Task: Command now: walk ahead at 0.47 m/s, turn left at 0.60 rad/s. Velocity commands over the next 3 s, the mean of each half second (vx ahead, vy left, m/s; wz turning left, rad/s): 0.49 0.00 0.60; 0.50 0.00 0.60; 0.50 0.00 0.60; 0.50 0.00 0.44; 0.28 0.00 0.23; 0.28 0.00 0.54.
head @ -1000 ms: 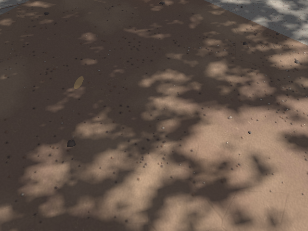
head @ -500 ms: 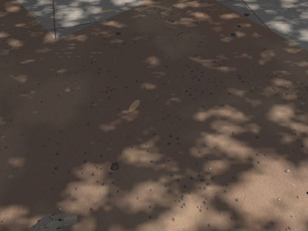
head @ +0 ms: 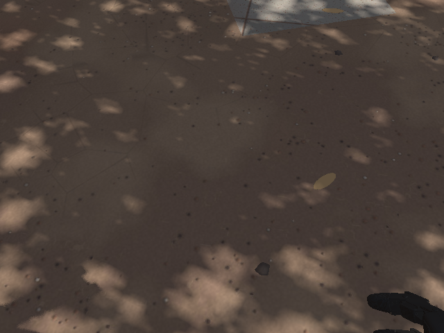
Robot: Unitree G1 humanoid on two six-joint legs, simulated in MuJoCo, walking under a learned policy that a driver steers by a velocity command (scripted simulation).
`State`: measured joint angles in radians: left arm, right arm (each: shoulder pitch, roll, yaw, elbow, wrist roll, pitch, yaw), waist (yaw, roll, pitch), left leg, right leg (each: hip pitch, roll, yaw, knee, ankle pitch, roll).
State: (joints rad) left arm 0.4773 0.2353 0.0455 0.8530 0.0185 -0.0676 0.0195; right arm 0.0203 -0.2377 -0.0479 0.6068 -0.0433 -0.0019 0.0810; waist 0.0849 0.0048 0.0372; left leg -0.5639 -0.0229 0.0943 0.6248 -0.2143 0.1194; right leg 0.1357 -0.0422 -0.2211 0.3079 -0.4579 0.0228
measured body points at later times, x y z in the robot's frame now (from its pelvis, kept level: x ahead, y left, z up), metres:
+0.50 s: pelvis +0.29 +0.04 +0.01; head +0.33 +0.06 +0.46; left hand +0.47 +0.31 -0.07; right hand +0.33 -0.25 -0.10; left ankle +0.14 +0.07 -0.72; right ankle +0.50 -0.04 -0.68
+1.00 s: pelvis +0.56 +0.11 +0.02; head +0.59 +0.13 +0.47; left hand +0.39 +0.31 -0.11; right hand +0.86 +0.05 -0.08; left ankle +0.62 +0.29 -0.68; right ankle +0.51 -0.02 -0.72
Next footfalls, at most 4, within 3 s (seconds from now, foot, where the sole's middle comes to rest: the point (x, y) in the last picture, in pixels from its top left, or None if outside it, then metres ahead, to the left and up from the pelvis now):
0.02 left None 0.18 0.08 -0.76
0.56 right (254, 298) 0.54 -0.01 -0.76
1.10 left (157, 248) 0.68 0.31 -0.76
1.64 right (138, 163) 1.02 0.44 -0.76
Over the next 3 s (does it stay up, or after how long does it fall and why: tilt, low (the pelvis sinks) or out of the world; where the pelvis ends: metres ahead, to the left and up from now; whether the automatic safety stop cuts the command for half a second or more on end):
stays up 1.02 0.77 0.03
